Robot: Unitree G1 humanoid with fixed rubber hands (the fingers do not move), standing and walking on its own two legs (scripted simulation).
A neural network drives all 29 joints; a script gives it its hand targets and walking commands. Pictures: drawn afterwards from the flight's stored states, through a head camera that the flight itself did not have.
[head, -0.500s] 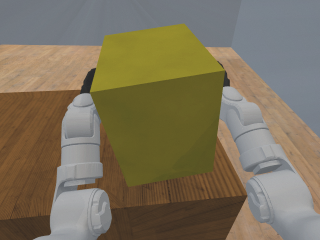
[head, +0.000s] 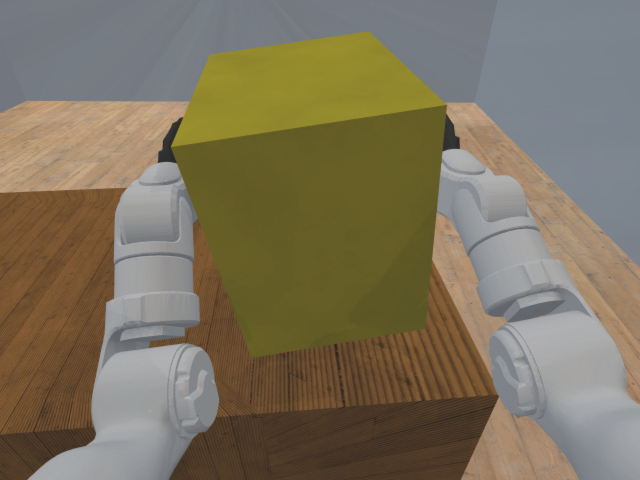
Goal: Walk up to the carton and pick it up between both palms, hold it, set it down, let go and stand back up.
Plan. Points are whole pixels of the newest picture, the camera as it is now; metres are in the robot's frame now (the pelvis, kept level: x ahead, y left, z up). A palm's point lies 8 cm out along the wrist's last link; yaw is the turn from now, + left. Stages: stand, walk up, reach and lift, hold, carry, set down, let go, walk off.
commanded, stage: hold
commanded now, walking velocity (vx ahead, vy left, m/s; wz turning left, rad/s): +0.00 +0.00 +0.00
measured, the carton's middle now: (313, 186) +0.41 +0.01 +0.24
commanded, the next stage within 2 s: none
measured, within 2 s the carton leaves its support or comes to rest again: neither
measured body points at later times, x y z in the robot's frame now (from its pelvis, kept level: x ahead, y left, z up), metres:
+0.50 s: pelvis +0.00 +0.00 +0.00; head -0.07 +0.03 +0.44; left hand +0.39 +0.17 +0.26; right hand +0.39 -0.14 +0.27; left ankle +0.02 +0.13 -0.75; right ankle +0.02 -0.12 -0.75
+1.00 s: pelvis +0.00 +0.00 +0.00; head -0.08 +0.02 +0.44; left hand +0.39 +0.17 +0.27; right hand +0.39 -0.14 +0.28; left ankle +0.02 +0.13 -0.75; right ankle +0.02 -0.12 -0.75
